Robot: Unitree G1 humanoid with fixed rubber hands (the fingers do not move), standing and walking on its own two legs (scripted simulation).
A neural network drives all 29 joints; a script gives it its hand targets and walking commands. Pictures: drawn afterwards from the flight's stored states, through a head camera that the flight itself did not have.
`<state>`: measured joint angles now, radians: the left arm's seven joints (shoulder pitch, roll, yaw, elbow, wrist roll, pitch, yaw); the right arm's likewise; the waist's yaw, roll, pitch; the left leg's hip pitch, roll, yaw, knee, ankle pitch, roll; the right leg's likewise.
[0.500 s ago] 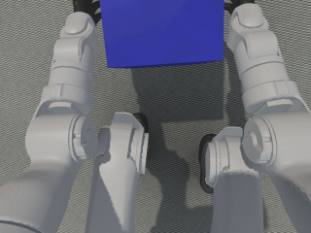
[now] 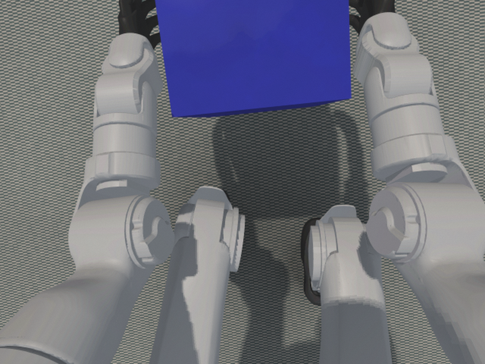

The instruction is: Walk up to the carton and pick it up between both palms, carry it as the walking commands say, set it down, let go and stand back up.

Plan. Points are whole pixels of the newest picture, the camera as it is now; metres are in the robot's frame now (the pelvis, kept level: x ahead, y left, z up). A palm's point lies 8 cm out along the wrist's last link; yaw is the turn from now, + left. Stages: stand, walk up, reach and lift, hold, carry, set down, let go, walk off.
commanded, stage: reach and lift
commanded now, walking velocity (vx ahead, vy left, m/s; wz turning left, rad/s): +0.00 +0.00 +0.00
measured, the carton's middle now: (254, 43) +0.54 +0.09 -0.20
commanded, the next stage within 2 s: none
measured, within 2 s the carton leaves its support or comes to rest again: neither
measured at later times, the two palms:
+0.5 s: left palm (116, 33) +0.48 +0.23 -0.06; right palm (402, 10) +0.54 -0.07 -0.05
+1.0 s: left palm (77, 23) +0.47 +0.22 +0.02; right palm out of the picture +0.53 -0.07 +0.03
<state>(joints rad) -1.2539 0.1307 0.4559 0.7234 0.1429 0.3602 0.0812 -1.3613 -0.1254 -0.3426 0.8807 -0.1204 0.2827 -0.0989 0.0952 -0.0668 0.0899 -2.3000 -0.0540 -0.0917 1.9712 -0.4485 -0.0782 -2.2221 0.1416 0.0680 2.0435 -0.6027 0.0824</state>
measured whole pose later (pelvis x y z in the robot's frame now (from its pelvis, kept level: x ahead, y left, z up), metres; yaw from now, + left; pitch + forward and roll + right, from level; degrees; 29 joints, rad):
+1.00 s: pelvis +0.01 +0.00 +0.10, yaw +0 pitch +45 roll -1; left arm -1.01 0.01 0.52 0.61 0.23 0.41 0.04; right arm -1.12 -0.01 -0.41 0.76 -0.20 0.35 -0.07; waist 0.09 -0.06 -0.14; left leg -2.02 -0.07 -0.12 1.65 -0.42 -0.09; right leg -1.96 0.16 0.10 1.72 -0.54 0.07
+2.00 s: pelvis +0.05 +0.00 +0.22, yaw +2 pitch +35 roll -1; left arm -0.68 -0.08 0.47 0.56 0.24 0.37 0.04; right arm -0.76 0.09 -0.38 0.70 -0.21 0.31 -0.05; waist 0.08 -0.05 -0.22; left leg -1.46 -0.07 -0.15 1.24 -0.39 -0.07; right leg -1.40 0.14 0.12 1.29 -0.49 0.04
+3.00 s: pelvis +0.09 +0.00 +0.34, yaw +2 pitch +14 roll +0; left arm -0.38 -0.16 0.40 0.43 0.28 0.44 0.02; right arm -0.45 0.16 -0.34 0.57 -0.27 0.36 -0.01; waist 0.09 -0.04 -0.11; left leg -0.67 -0.04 -0.14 0.64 -0.22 -0.04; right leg -0.61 0.08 0.17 0.68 -0.31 0.01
